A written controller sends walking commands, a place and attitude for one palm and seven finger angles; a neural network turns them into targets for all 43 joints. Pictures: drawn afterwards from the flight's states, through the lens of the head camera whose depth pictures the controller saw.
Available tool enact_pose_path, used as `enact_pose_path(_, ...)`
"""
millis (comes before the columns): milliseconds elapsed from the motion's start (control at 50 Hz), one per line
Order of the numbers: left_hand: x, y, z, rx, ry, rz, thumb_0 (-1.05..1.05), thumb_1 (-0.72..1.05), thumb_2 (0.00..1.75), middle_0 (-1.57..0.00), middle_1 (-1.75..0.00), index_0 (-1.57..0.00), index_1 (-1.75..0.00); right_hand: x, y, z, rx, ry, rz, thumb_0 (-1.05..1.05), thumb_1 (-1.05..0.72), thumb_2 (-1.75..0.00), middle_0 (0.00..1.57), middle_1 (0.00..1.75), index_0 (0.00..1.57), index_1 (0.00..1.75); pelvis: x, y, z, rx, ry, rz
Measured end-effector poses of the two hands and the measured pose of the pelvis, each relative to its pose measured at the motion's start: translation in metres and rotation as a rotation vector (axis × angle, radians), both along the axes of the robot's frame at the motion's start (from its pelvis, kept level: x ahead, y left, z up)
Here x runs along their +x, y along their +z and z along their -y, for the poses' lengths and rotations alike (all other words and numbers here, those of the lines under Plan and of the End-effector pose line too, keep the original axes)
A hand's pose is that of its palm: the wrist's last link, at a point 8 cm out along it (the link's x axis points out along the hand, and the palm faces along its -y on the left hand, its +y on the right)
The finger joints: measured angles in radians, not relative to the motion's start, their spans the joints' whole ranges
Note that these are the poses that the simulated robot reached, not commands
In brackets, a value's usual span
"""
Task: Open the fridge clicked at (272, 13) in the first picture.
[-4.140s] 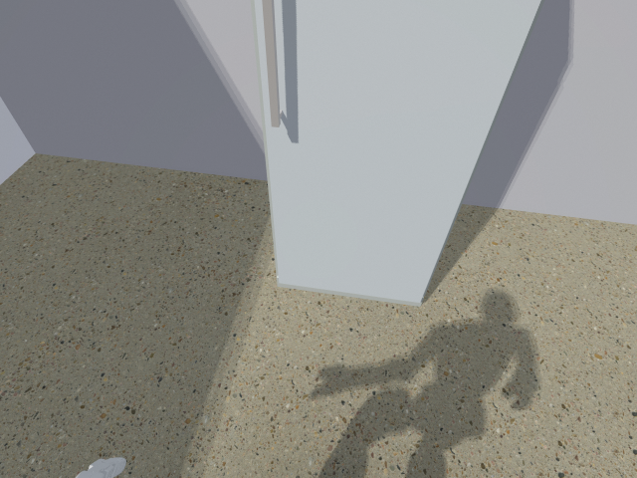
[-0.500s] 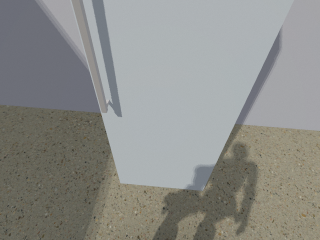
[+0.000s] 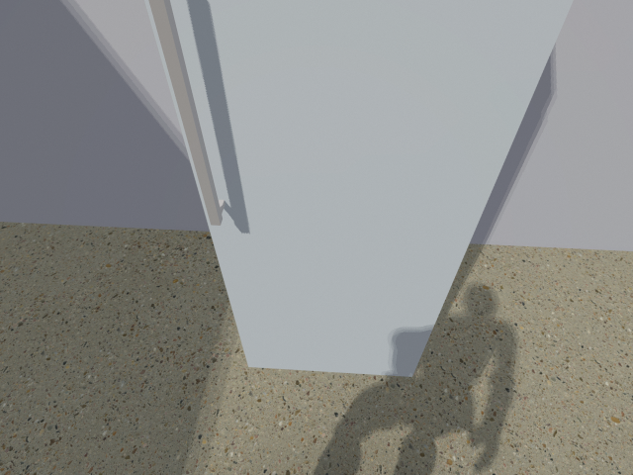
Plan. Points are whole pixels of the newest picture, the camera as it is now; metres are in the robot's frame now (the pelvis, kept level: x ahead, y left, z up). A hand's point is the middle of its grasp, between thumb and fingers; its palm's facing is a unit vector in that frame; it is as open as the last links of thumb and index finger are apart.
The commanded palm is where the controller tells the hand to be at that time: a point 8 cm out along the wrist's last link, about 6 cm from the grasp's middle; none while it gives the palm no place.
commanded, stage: come to a stop and stand still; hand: left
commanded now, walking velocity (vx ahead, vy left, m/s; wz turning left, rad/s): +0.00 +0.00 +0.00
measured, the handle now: (193, 111) +0.54 +0.21 +0.21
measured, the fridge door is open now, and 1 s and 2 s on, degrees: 0 0 0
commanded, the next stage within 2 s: look again from close up in 0.44 s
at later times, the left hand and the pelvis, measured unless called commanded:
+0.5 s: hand out of the picture +0.04 +0.18 -0.16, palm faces +0.02 -0.98 -0.21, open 7.4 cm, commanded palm none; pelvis +0.02 +0.01 +0.01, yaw -1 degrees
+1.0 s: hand out of the picture +0.05 +0.18 -0.16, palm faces +0.02 -0.98 -0.22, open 7.4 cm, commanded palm none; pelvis +0.02 -0.01 +0.01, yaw +0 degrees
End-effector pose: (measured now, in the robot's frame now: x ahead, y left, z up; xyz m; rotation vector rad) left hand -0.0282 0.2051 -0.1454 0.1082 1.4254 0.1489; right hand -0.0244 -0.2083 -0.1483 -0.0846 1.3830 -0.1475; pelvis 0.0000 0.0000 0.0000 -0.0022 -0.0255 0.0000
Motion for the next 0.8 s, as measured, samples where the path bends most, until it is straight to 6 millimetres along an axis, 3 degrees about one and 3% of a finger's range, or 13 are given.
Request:
enact_pose_path(120, 0.032, 0.009, -0.021, 0.042, -0.017, 0.088, 0.01, 0.91, 0.9, -0.2, -0.3, -0.2, -0.3, 0.01, -0.002, -0.018, 0.034, 0.017, 0.023, 0.0, -0.91, -0.9, 0.2, 0.3, 0.2, 0.29, 0.004, 0.002, -0.008, 0.012, -0.003, 0.001)
enact_pose_path(240, 0.048, 0.015, -0.033, 0.066, -0.026, 0.114, 0.01, 0.92, 0.9, -0.2, -0.3, -0.2, -0.3, 0.019, -0.001, -0.017, 0.026, 0.026, 0.02, 0.01, -0.92, -0.9, 0.2, 0.3, 0.2, 0.29, 0.009, 0.004, -0.011, 0.016, -0.006, 0.002)
enact_pose_path(560, 0.061, 0.011, -0.026, 0.042, -0.04, 0.083, 0.01, 0.91, 0.9, -0.2, -0.3, -0.2, -0.3, 0.049, 0.008, 0.015, -0.048, 0.045, 0.032, 0.0, -0.91, -0.9, 0.2, 0.3, 0.2, 0.29, 0.02, 0.007, -0.006, 0.015, -0.011, 0.01)
enact_pose_path(800, 0.067, 0.012, -0.023, 0.047, -0.042, 0.088, 0.01, 0.91, 0.9, -0.2, -0.3, -0.2, -0.3, 0.066, 0.01, 0.023, -0.052, 0.058, 0.048, 0.0, -0.91, -0.9, 0.2, 0.3, 0.2, 0.29, 0.024, 0.008, 0.002, 0.013, -0.009, 0.013)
